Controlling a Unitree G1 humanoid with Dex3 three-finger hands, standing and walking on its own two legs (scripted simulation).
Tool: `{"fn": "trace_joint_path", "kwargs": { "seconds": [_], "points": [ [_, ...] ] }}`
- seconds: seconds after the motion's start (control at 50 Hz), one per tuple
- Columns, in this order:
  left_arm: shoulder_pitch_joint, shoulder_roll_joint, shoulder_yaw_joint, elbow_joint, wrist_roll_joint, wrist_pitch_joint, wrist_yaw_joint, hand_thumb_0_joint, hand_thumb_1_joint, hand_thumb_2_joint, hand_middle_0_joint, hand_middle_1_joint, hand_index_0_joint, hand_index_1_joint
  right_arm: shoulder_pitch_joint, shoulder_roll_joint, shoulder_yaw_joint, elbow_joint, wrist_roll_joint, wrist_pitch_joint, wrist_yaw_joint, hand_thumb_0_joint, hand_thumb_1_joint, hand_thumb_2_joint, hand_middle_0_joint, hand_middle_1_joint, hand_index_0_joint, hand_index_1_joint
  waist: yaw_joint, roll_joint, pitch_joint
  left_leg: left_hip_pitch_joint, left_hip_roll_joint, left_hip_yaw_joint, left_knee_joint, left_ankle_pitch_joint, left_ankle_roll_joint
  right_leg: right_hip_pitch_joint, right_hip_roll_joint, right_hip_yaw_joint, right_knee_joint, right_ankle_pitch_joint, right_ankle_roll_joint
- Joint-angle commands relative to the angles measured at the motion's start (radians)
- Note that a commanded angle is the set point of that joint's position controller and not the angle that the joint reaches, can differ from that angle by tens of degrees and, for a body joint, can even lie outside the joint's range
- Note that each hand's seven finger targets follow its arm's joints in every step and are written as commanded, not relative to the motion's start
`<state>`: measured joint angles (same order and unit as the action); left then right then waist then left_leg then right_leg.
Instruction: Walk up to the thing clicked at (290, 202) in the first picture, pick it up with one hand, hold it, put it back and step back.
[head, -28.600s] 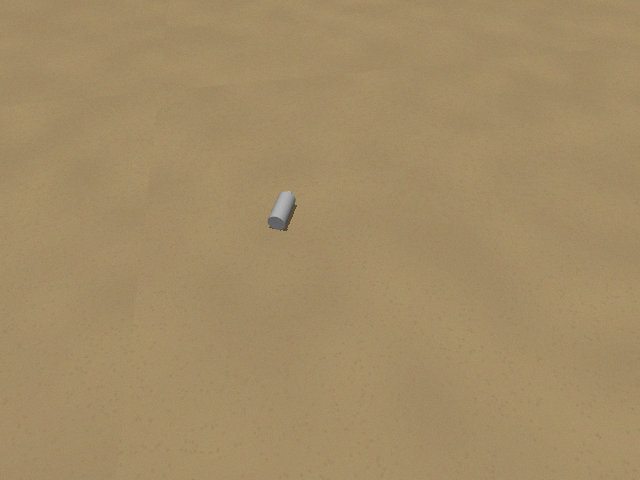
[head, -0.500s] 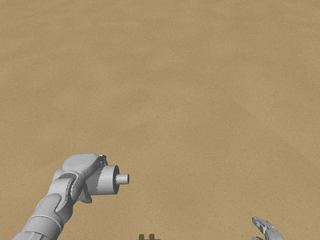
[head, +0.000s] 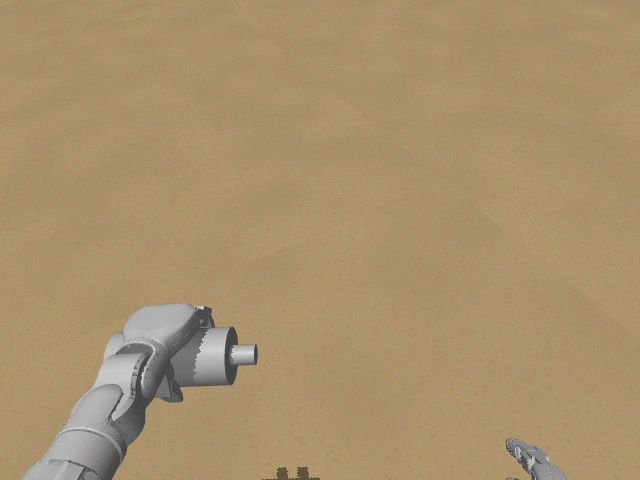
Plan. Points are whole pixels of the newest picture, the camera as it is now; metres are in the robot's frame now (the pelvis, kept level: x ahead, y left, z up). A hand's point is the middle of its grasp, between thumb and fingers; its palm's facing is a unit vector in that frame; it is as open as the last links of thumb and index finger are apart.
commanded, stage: crouch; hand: left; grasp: from above
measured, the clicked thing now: (186, 357) +0.30 +0.21 -0.04
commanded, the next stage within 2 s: lower in 1.98 s
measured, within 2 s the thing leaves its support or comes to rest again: neither
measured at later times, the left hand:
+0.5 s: hand (190, 385) +0.31 +0.24 -0.15, palm faces -0.44 +0.02 -0.90, open 10.5 cm
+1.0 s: hand (218, 412) +0.35 +0.27 -0.40, palm faces -0.47 +0.01 -0.88, open 10.5 cm
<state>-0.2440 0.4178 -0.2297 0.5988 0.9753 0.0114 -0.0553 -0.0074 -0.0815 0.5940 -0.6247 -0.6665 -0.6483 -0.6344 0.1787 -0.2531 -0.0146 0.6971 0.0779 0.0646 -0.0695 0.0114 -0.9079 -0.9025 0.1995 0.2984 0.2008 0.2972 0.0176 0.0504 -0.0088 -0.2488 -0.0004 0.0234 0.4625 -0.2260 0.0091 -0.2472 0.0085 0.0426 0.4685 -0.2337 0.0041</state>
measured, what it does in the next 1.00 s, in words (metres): lowers itself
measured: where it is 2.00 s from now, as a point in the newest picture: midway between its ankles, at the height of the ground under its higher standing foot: outside the picture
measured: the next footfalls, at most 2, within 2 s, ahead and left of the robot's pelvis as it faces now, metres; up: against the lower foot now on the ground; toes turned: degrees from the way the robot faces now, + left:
none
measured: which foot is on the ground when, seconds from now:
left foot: down 0.00-1.00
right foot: down 0.00-1.00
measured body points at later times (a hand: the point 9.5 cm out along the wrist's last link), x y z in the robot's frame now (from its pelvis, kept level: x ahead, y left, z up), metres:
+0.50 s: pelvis -0.02 +0.00 -0.06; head +0.06 +0.01 +0.38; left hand +0.33 +0.24 -0.10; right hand +0.09 -0.28 -0.18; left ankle +0.01 +0.11 -0.74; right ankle +0.01 -0.12 -0.74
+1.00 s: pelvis -0.07 +0.01 -0.27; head +0.12 +0.03 +0.14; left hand +0.37 +0.26 -0.35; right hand -0.02 -0.26 -0.39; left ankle +0.01 +0.11 -0.74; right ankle +0.01 -0.12 -0.74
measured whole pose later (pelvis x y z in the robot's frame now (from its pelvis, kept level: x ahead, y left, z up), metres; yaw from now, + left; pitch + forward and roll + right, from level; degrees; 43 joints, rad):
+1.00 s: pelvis -0.07 +0.01 -0.27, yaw -1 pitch +35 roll -4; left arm -0.74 0.53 0.00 1.24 1.19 -0.13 0.32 -0.01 -0.08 0.65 -0.57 -0.76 -0.59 -0.73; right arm 0.23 -0.23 -0.03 0.73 -0.05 -0.03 0.02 0.01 -0.90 -0.90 0.20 0.30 0.20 0.30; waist -0.14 0.05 -0.21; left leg -1.82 0.00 -0.04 1.82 -0.62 0.02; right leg -1.77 0.02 -0.03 1.78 -0.63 0.02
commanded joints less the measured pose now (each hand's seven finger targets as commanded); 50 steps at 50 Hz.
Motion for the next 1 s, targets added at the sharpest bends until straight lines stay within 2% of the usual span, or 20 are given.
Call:
{"fn": "trace_joint_path", "kwargs": {
  "seconds": [0.0, 0.04, 0.1, 0.18, 0.26, 0.3, 0.38, 0.46, 0.52, 0.56, 0.62, 0.66, 0.72, 0.8, 0.82, 0.86, 0.88, 0.9, 0.94, 0.98],
  "points": [
    [-0.304, 0.205, 0.12, -0.202, -0.003, -0.001, 0.042, 0.0, 0.576, 0.838, -0.89, -0.827, -0.92, -0.797, -0.098, -0.121, -0.045, -0.149, 0.001, -0.041, -0.007, 0.0, -0.88, -0.897, 0.201, 0.3, 0.201, 0.3, 0.007, -0.029, -0.251, 0.128, -0.014, 0.008, -0.046, 0.218, 0.01, 0.039, 0.023, -0.023, -0.067, 0.182, -0.018],
    [-0.287, 0.181, 0.098, -0.189, -0.003, -0.004, 0.043, 0.0, 0.583, 0.832, -0.894, -0.832, -0.926, -0.801, -0.096, -0.122, -0.044, -0.15, 0.001, -0.04, -0.006, 0.0, -0.882, -0.897, 0.201, 0.3, 0.201, 0.3, -0.004, -0.039, -0.227, 0.116, -0.011, 0.005, -0.049, 0.207, 0.01, 0.03, 0.025, -0.025, -0.063, 0.174, -0.02],
    [-0.25, 0.167, 0.1, -0.121, 0.008, -0.013, 0.061, 0.0, 0.565, 0.834, -0.891, -0.814, -0.917, -0.789, -0.084, -0.124, -0.045, -0.15, 0.001, -0.033, -0.004, 0.0, -0.881, -0.897, 0.2, 0.3, 0.201, 0.3, -0.01, -0.066, -0.189, 0.09, -0.011, 0.0, -0.043, 0.19, 0.009, 0.005, 0.026, -0.029, -0.056, 0.152, -0.022],
    [-0.289, 0.176, 0.124, -0.057, 0.037, -0.042, 0.132, 0.0, 0.54, 0.864, -0.901, -0.788, -0.914, -0.777, -0.069, -0.123, -0.048, -0.137, -0.01, -0.025, 0.001, 0.0, -0.884, -0.898, 0.2, 0.3, 0.201, 0.3, -0.026, -0.069, -0.182, 0.044, -0.02, 0.001, 0.003, 0.162, 0.007, -0.052, 0.02, -0.025, -0.025, 0.13, -0.02],
    [-0.383, 0.181, 0.127, 0.045, 0.078, -0.063, 0.222, 0.0, 0.558, 0.833, -0.894, -0.809, -0.919, -0.785, -0.019, -0.134, -0.063, -0.093, -0.029, -0.022, 0.013, 0.0, -0.885, -0.896, 0.2, 0.3, 0.2, 0.3, -0.051, -0.052, -0.236, -0.052, -0.021, 0.004, 0.124, 0.146, 0.002, -0.155, 0.019, -0.025, 0.08, 0.128, -0.02],
    [-0.443, 0.161, 0.108, 0.105, 0.098, -0.074, 0.263, 0.0, 0.566, 0.836, -0.905, -0.817, -0.93, -0.793, 0.003, -0.137, -0.07, -0.076, -0.038, -0.025, 0.02, 0.0, -0.888, -0.897, 0.2, 0.3, 0.2, 0.3, -0.07, -0.051, -0.271, -0.117, -0.022, 0.003, 0.204, 0.127, -0.002, -0.232, 0.02, -0.026, 0.151, 0.114, -0.02],
    [-0.544, 0.162, 0.122, 0.212, 0.138, -0.087, 0.349, 0.0, 0.544, 0.843, -0.883, -0.838, -0.912, -0.81, 0.066, -0.151, -0.095, -0.061, -0.057, -0.039, 0.036, 0.0, -0.89, -0.896, 0.2, 0.3, 0.2, 0.3, -0.09, -0.012, -0.396, -0.279, -0.014, -0.002, 0.403, 0.105, -0.004, -0.416, 0.024, -0.03, 0.333, 0.09, -0.029],
    [-0.593, 0.153, 0.123, 0.373, 0.163, -0.087, 0.396, 0.0, 0.536, 0.848, -0.875, -0.857, -0.907, -0.826, 0.098, -0.16, -0.104, -0.066, -0.068, -0.051, 0.048, 0.0, -0.893, -0.897, 0.2, 0.3, 0.2, 0.3, -0.104, -0.018, -0.435, -0.506, -0.019, -0.009, 0.553, 0.0, 0.001, -0.589, 0.028, -0.041, 0.485, -0.002, -0.033],
    [-0.663, 0.222, 0.163, 0.371, 0.172, -0.095, 0.419, 0.0, 0.536, 0.876, -0.872, -0.878, -0.903, -0.848, 0.112, -0.168, -0.109, -0.07, -0.077, -0.06, 0.052, 0.0, -0.892, -0.896, 0.2, 0.299, 0.2, 0.299, -0.088, 0.031, -0.534, -0.619, -0.025, -0.017, 0.654, -0.055, 0.004, -0.692, 0.032, -0.047, 0.596, -0.052, -0.04],
    [-0.66, 0.201, 0.161, 0.422, 0.173, -0.09, 0.426, 0.0, 0.553, 0.867, -0.881, -0.866, -0.913, -0.835, 0.126, -0.169, -0.111, -0.067, -0.083, -0.066, 0.052, 0.0, -0.892, -0.896, 0.199, 0.299, 0.2, 0.299, -0.108, 0.016, -0.569, -0.703, -0.021, -0.026, 0.72, -0.075, 0.009, -0.764, 0.033, -0.055, 0.668, -0.069, -0.041],
    [-0.698, 0.244, 0.195, 0.396, 0.175, -0.088, 0.436, 0.0, 0.524, 0.882, -0.861, -0.869, -0.89, -0.84, 0.146, -0.177, -0.12, -0.072, -0.09, -0.075, 0.047, 0.0, -0.888, -0.894, 0.2, 0.299, 0.2, 0.299, -0.103, 0.06, -0.681, -0.753, -0.018, -0.043, 0.803, -0.113, 0.005, -0.864, 0.033, -0.066, 0.767, -0.111, -0.049],
    [-0.702, 0.239, 0.203, 0.411, 0.173, -0.078, 0.439, 0.0, 0.505, 0.873, -0.835, -0.885, -0.869, -0.852, 0.152, -0.183, -0.123, -0.065, -0.096, -0.078, 0.046, 0.0, -0.888, -0.894, 0.2, 0.299, 0.2, 0.299, -0.114, 0.07, -0.698, -0.797, -0.011, -0.056, 0.843, -0.124, 0.0, -0.936, 0.031, -0.074, 0.827, -0.126, -0.053],
    [-0.729, 0.304, 0.246, 0.44, 0.183, -0.069, 0.441, 0.0, 0.473, 0.895, -0.831, -0.873, -0.857, -0.848, 0.166, -0.186, -0.119, -0.053, -0.103, -0.084, 0.047, 0.0, -0.891, -0.896, 0.2, 0.299, 0.2, 0.299, -0.123, 0.067, -0.72, -0.881, -0.008, -0.069, 0.91, -0.147, 0.004, -1.022, 0.03, -0.082, 0.904, -0.151, -0.053],
    [-0.735, 0.321, 0.257, 0.494, 0.186, -0.084, 0.428, 0.0, 0.484, 0.901, -0.832, -0.881, -0.86, -0.854, 0.166, -0.187, -0.113, -0.05, -0.113, -0.093, 0.055, 0.0, -0.891, -0.895, 0.2, 0.299, 0.2, 0.299, -0.137, 0.058, -0.699, -0.999, -0.011, -0.08, 0.991, -0.26, 0.009, -1.154, 0.029, -0.089, 0.98, -0.25, -0.055],
    [-0.792, 0.319, 0.253, 0.464, 0.187, -0.096, 0.424, 0.0, 0.485, 0.911, -0.837, -0.872, -0.861, -0.849, 0.168, -0.186, -0.111, -0.044, -0.115, -0.097, 0.058, 0.0, -0.889, -0.895, 0.2, 0.299, 0.2, 0.299, -0.151, 0.078, -0.712, -1.035, -0.014, -0.08, 1.015, -0.286, 0.009, -1.181, 0.028, -0.089, 1.002, -0.267, -0.056],
    [-0.826, 0.364, 0.271, 0.448, 0.197, -0.117, 0.422, 0.0, 0.507, 0.883, -0.841, -0.884, -0.875, -0.85, 0.164, -0.185, -0.11, -0.044, -0.119, -0.104, 0.062, 0.0, -0.89, -0.895, 0.2, 0.299, 0.2, 0.299, -0.146, 0.092, -0.75, -1.058, -0.015, -0.087, 1.05, -0.33, 0.006, -1.222, 0.03, -0.094, 1.043, -0.305, -0.058],
    [-0.793, 0.355, 0.274, 0.507, 0.201, -0.123, 0.421, 0.0, 0.502, 0.911, -0.852, -0.862, -0.876, -0.838, 0.169, -0.192, -0.108, -0.037, -0.121, -0.108, 0.067, 0.0, -0.89, -0.895, 0.2, 0.299, 0.2, 0.299, -0.161, 0.066, -0.719, -1.08, -0.014, -0.102, 1.068, -0.346, 0.006, -1.268, 0.028, -0.1, 1.061, -0.322, -0.056],
    [-0.807, 0.334, 0.263, 0.496, 0.2, -0.135, 0.419, 0.0, 0.529, 0.876, -0.86, -0.857, -0.892, -0.825, 0.169, -0.189, -0.102, -0.037, -0.124, -0.113, 0.072, 0.0, -0.889, -0.894, 0.2, 0.299, 0.2, 0.299, -0.168, 0.084, -0.726, -1.103, -0.015, -0.1, 1.096, -0.334, 0.007, -1.3, 0.027, -0.101, 1.087, -0.312, -0.056],
    [-0.876, 0.401, 0.294, 0.445, 0.211, -0.157, 0.428, 0.0, 0.546, 0.905, -0.876, -0.868, -0.907, -0.838, 0.175, -0.194, -0.1, -0.024, -0.131, -0.121, 0.079, 0.0, -0.89, -0.895, 0.2, 0.299, 0.2, 0.299, -0.169, 0.115, -0.806, -1.105, -0.017, -0.097, 1.152, -0.308, 0.009, -1.32, 0.027, -0.104, 1.125, -0.293, -0.054],
    [-0.86, 0.393, 0.293, 0.475, 0.221, -0.165, 0.433, 0.0, 0.568, 0.917, -0.892, -0.882, -0.923, -0.851, 0.18, -0.199, -0.091, -0.018, -0.139, -0.128, 0.092, 0.0, -0.893, -0.897, 0.2, 0.299, 0.2, 0.299, -0.173, 0.141, -0.805, -1.12, -0.015, -0.105, 1.183, -0.278, 0.005, -1.375, 0.022, -0.112, 1.167, -0.279, -0.054]
  ]
}}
